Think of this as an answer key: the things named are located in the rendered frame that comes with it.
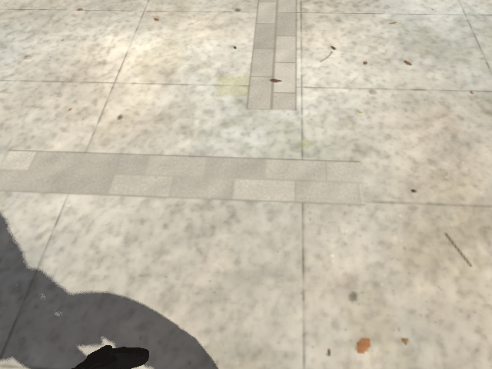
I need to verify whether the robot left hand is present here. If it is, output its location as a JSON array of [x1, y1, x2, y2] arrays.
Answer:
[[72, 345, 149, 369]]

